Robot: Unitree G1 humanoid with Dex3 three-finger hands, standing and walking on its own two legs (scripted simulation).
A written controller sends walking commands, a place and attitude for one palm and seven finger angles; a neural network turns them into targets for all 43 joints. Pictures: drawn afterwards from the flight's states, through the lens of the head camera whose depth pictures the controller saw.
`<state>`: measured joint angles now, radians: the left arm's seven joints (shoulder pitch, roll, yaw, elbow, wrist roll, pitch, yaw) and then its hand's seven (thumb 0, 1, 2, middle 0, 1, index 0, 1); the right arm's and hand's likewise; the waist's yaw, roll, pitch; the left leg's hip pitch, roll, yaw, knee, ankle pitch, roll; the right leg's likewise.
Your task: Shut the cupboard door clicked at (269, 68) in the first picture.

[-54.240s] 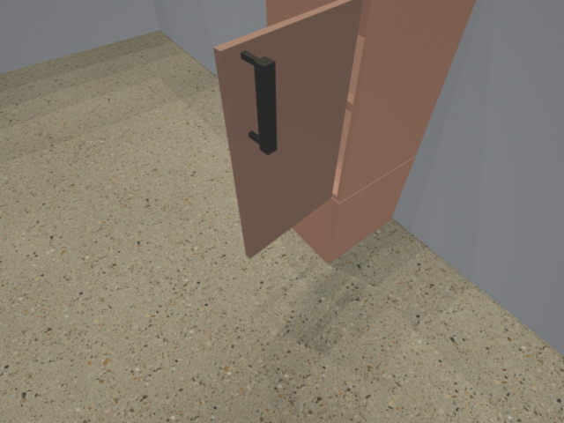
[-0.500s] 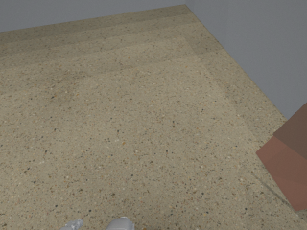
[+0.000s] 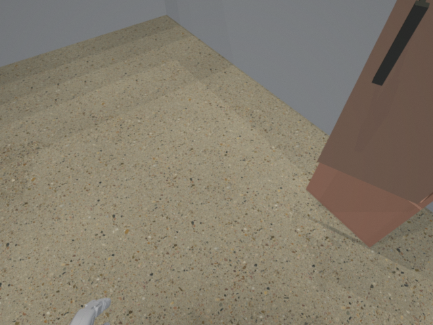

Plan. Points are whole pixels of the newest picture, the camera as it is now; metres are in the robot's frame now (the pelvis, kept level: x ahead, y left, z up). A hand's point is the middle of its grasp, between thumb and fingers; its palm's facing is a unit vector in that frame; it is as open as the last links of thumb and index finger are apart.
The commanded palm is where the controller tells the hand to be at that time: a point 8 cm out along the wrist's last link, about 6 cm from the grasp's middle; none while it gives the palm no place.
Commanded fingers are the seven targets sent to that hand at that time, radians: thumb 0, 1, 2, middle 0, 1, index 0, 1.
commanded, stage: turn to face it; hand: left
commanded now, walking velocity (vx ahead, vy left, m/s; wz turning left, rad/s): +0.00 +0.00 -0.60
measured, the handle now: (399, 43) +0.66 -0.37 +0.17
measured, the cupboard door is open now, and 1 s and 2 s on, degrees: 22 22 22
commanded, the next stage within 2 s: take the last steps up to it in 0.84 s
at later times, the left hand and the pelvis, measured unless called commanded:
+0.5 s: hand (135, 305) +0.17 +0.19 -0.15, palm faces -0.25 -0.95 -0.21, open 7.4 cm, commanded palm none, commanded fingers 0.00 0.90 0.90 -0.20 -0.30 -0.20 -0.30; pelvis +0.03 +0.01 +0.02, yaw -16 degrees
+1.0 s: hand (171, 302) +0.18 +0.11 -0.16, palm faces -0.40 -0.89 -0.19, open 7.4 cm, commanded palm none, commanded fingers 0.00 0.90 0.90 -0.20 -0.30 -0.20 -0.30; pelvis +0.04 -0.03 +0.01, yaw -26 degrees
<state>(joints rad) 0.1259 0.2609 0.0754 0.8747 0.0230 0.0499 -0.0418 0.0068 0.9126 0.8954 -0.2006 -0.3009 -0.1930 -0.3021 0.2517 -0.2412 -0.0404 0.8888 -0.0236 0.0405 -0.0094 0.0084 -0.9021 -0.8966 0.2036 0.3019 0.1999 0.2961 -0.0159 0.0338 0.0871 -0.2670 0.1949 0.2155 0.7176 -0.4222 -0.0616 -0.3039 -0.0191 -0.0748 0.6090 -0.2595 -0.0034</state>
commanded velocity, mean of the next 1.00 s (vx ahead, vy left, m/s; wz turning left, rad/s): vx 0.02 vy -0.01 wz -0.41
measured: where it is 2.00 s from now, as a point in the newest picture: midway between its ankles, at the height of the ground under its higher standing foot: outside the picture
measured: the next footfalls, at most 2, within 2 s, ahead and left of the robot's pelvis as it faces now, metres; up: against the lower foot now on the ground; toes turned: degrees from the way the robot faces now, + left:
left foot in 0.32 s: +0.10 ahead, +0.13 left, +0.00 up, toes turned -7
right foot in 0.64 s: +0.02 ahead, -0.13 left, +0.00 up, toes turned -24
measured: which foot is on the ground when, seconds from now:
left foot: up 0.00-0.30, down 0.32-0.64, up 0.66-0.98, down 1.00-1.00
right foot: down 0.00-0.32, up 0.34-0.62, down 0.64-1.00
